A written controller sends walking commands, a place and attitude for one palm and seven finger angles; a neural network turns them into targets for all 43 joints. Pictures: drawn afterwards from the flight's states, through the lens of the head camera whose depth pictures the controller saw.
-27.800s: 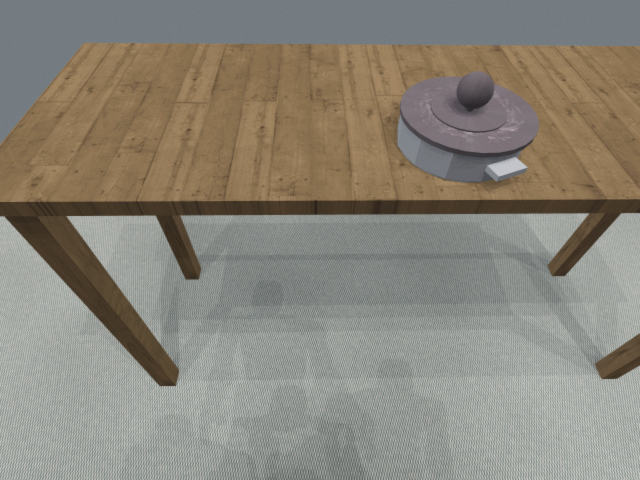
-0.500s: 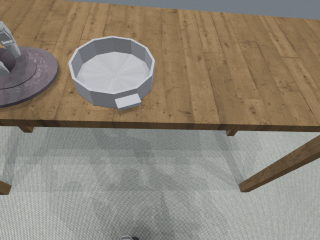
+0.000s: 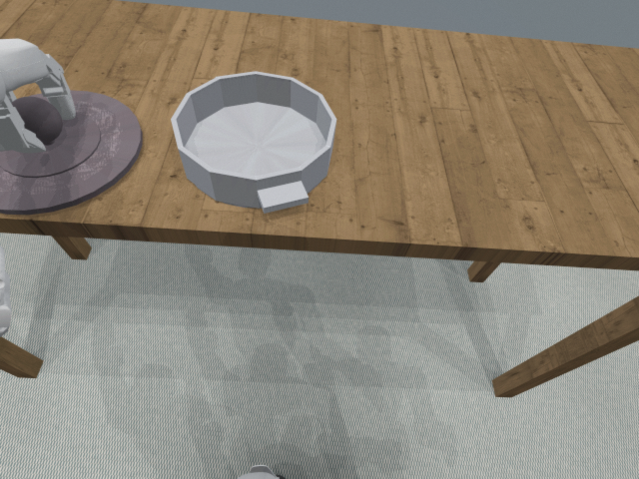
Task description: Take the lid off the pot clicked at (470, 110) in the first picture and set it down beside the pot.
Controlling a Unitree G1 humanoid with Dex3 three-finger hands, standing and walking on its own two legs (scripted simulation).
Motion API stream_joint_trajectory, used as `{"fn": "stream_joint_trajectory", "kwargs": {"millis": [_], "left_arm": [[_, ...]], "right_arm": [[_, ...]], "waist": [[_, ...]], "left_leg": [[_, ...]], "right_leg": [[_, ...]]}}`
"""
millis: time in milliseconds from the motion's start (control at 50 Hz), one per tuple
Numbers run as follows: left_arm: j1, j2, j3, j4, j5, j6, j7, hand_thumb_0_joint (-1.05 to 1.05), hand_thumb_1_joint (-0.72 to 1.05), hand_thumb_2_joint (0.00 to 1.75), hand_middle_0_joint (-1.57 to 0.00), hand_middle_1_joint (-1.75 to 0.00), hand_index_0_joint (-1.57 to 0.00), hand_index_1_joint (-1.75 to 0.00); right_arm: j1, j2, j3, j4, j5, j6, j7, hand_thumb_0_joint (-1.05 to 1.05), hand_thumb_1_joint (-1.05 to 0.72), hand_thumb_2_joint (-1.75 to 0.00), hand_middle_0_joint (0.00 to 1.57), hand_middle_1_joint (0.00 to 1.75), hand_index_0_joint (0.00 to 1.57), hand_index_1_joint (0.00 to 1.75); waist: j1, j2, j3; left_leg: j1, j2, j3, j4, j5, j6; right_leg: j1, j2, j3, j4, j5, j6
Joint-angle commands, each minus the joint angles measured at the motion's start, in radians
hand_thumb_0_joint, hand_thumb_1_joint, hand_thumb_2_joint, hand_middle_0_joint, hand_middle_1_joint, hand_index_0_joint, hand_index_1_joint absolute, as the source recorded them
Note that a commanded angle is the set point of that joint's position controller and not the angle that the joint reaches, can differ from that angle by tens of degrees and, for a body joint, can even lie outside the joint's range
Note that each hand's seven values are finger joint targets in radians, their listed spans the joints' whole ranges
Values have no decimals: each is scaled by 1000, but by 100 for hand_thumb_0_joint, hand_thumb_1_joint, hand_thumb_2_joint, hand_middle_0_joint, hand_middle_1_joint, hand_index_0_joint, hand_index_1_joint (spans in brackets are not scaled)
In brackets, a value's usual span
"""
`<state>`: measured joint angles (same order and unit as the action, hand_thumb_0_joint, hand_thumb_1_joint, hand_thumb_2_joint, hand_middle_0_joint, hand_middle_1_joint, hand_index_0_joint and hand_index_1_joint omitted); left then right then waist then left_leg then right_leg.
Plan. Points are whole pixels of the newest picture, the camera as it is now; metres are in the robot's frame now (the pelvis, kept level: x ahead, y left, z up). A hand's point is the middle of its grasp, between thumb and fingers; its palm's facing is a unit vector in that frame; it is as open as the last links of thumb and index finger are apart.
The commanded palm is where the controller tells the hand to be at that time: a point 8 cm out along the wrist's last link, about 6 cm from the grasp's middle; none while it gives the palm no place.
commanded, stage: open the fingers wide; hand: left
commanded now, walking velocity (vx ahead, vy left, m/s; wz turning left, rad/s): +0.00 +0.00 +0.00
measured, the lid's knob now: (35, 120) +0.51 +0.31 +0.15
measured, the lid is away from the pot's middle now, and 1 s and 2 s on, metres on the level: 0.25 0.25 0.25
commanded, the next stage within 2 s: raise the empty hand in 0.72 s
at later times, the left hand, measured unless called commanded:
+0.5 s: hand (15, 124) +0.47 +0.31 +0.17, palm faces -0.37 -0.08 -0.93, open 10.2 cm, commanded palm +0.51 +0.29 +0.23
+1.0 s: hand (0, 113) +0.47 +0.32 +0.18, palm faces -0.34 -0.09 -0.94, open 11.0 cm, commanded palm +0.51 +0.29 +0.26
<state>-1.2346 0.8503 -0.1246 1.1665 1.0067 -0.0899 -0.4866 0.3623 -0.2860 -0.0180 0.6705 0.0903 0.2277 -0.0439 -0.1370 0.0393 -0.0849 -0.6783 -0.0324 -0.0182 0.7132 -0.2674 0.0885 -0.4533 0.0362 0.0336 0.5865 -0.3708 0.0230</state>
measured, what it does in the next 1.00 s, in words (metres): stands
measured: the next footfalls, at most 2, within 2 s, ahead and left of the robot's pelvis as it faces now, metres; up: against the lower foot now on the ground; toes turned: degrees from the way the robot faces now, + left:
none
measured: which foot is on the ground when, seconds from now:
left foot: down 0.00-1.00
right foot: down 0.00-1.00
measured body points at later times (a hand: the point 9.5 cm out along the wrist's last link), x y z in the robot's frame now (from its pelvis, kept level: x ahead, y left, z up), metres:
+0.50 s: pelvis -0.01 +0.02 +0.00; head +0.05 +0.04 +0.44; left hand +0.49 +0.31 +0.22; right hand -0.01 -0.27 -0.11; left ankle +0.04 +0.06 -0.72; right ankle -0.06 -0.16 -0.72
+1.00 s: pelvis -0.02 +0.03 +0.00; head +0.05 +0.06 +0.44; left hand +0.49 +0.32 +0.24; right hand -0.03 -0.25 -0.11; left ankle +0.04 +0.06 -0.72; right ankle -0.06 -0.16 -0.71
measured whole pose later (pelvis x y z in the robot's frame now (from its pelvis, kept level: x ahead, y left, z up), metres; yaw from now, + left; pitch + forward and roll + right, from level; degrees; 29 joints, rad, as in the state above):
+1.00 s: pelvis -0.02 +0.03 +0.00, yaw +0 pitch +13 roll -5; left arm -1.32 0.77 -0.17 1.19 1.01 -0.06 -0.47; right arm 0.41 -0.29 -0.02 0.70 0.08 0.18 -0.05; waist -0.13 0.04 -0.10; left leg -0.69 -0.06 0.01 0.73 -0.25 0.13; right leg -0.48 0.01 0.05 0.61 -0.37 -0.02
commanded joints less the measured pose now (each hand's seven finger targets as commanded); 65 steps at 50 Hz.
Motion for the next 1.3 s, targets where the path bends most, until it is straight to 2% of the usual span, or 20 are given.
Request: {"fn": "stream_joint_trajectory", "kwargs": {"millis": [0, 40, 80, 100, 200, 280, 380, 400, 460, 500, 520, 560, 700, 740, 900, 960, 1000, 1160, 1200, 1280], "left_arm": [[-574, 254, 72, -279, -24, -11, 37, 0, 25, 90, -63, -89, -61, -88], [-533, 216, 48, -204, -26, -6, 32, 0, 21, 90, -61, -86, -59, -85], [-546, 165, 8, -222, -42, -9, 28, 0, 18, 90, -60, -84, -58, -83], [-594, 215, 43, -264, -27, -10, 35, 0, 16, 90, -59, -83, -57, -82], [-554, 217, 55, -238, -23, -10, 38, 0, 6, 90, -55, -76, -54, -75], [-530, 131, -8, -193, -37, -4, 32, 0, -2, 90, -53, -69, -52, -69], [-581, 128, -4, -239, -34, -4, 38, 0, -12, 91, -49, -61, -49, -61], [-584, 182, 39, -232, -24, -4, 44, 0, -14, 91, -49, -59, -49, -59], [-562, 170, 17, -140, -25, 14, 44, 0, -14, 92, -49, -58, -49, -58], [-640, 207, 43, -255, -8, 0, 55, 0, -15, 92, -50, -57, -50, -57], [-617, 154, 8, -213, -1, 4, 55, 0, -15, 93, -50, -57, -50, -57], [-555, 161, 25, -147, -11, 10, 53, 0, -15, 93, -50, -57, -50, -57], [-625, 164, 20, -198, -3, 11, 61, 0, -16, 94, -51, -54, -51, -54], [-601, 104, -14, -166, -8, 21, 59, 0, -16, 95, -52, -54, -52, -54], [-664, 182, 44, -242, 2, 21, 58, 0, -16, 95, -52, -53, -52, -53], [-629, 124, -2, -134, -4, 51, 51, 0, -16, 95, -52, -53, -52, -53], [-684, 123, -8, -197, 0, 55, 50, 0, -16, 95, -52, -53, -52, -53], [-699, 94, -30, -143, 3, 96, 36, 0, -16, 95, -52, -53, -52, -53], [-771, 81, -39, -244, 2, 93, 34, 0, -16, 95, -52, -53, -52, -53], [-695, 37, -63, -138, -10, 115, 22, 0, -16, 95, -52, -53, -52, -53]], "right_arm": [[121, -202, -69, -48, -13, -12, -20, 0, -90, -90, 20, 30, 20, 30], [118, -197, -66, -42, -8, -12, -23, 0, -90, -90, 20, 30, 20, 30], [105, -199, -60, -43, -4, -14, -23, 0, -90, -90, 20, 30, 20, 30], [105, -204, -66, -41, -11, -11, -20, 0, -90, -90, 20, 30, 20, 30], [99, -201, -63, -52, -10, -11, -18, 0, -90, -90, 20, 30, 20, 30], [103, -199, -58, -50, -3, -15, -19, 0, -90, -90, 20, 30, 20, 30], [119, -202, -63, -45, -11, -23, -20, 0, -90, -90, 20, 30, 20, 30], [122, -204, -67, -43, -16, -23, -19, 0, -90, -90, 20, 30, 20, 30], [128, -207, -60, -36, -6, -25, -26, 0, -90, -90, 20, 30, 20, 30], [131, -209, -66, -40, -18, -29, -22, 0, -90, -90, 20, 30, 20, 30], [131, -200, -67, -44, -16, -32, -23, 0, -90, -90, 20, 30, 20, 30], [139, -205, -66, -40, -11, -33, -24, 0, -90, -90, 20, 30, 20, 30], [150, -212, -69, -32, -18, -45, -26, 0, -90, -90, 20, 30, 20, 30], [151, -207, -72, -33, -15, -48, -24, 0, -90, -90, 20, 30, 20, 30], [156, -212, -75, -33, -26, -63, -28, 0, -90, -90, 20, 30, 20, 30], [151, -211, -68, -28, -17, -62, -28, 0, -90, -90, 20, 30, 20, 30], [147, -213, -69, -29, -22, -67, -24, 0, -90, -90, 20, 30, 20, 30], [142, -210, -64, -21, -19, -82, -26, 0, -90, -90, 20, 30, 20, 30], [135, -210, -71, -22, -25, -88, -19, 0, -90, -90, 20, 30, 20, 30], [137, -208, -57, -22, -19, -95, -23, 0, -90, -90, 20, 30, 20, 30]], "waist": [[-6, 164, -449], [-16, 92, -395], [-8, 122, -383], [-5, 156, -418], [3, 131, -424], [0, 118, -375], [4, 141, -406], [6, 140, -417], [-11, 48, -356], [6, 146, -431], [2, 158, -413], [-4, 83, -366], [4, 146, -396], [0, 133, -380], [11, 156, -451], [-1, 103, -362], [9, 155, -398], [0, 89, -370], [13, 172, -429], [13, 112, -360]], "left_leg": [[672, 22, -64, -32, 406, -15], [623, 16, -56, -36, 355, -9], [637, 21, -61, -48, 346, -17], [660, 25, -72, -47, 337, -20], [640, 19, -70, -39, 340, -20], [633, 19, -76, -51, 320, -27], [672, 24, -106, -61, 288, -38], [663, 23, -115, -57, 275, -35], [559, 10, -89, -75, 161, -16], [650, 24, -113, -69, 248, -35], [658, 19, -122, -65, 231, -37], [609, 20, -116, -74, 194, -29], [656, 34, -149, -89, 176, -48], [657, 33, -163, -90, 164, -50], [706, 36, -173, -83, 240, -64], [635, 33, -166, -106, 132, -52], [687, 44, -189, -105, 175, -67], [656, 38, -185, -124, 125, -57], [748, 53, -219, -121, 216, -82], [686, 43, -203, -147, 117, -79]], "right_leg": [[-213, 64, -69, -64, 206, -72], [-215, 63, -73, -73, 202, -70], [-231, 59, -78, -59, 180, -75], [-237, 62, -72, -63, 165, -74], [-225, 61, -69, -54, 169, -75], [-247, 60, -78, -40, 150, -81], [-271, 61, -75, -34, 125, -83], [-270, 65, -67, -43, 119, -80], [-234, 59, -65, -65, 114, -76], [-254, 62, -65, -41, 119, -81], [-286, 65, -61, -45, 107, -82], [-269, 63, -65, -55, 108, -80], [-301, 64, -58, -37, 90, -81], [-321, 63, -57, -39, 85, -80], [-302, 63, -51, -39, 104, -79], [-299, 59, -54, -52, 83, -78], [-321, 58, -52, -37, 84, -76], [-293, 52, -52, -61, 88, -73], [-323, 54, -49, -45, 91, -72], [-300, 46, -53, -41, 75, -75]]}}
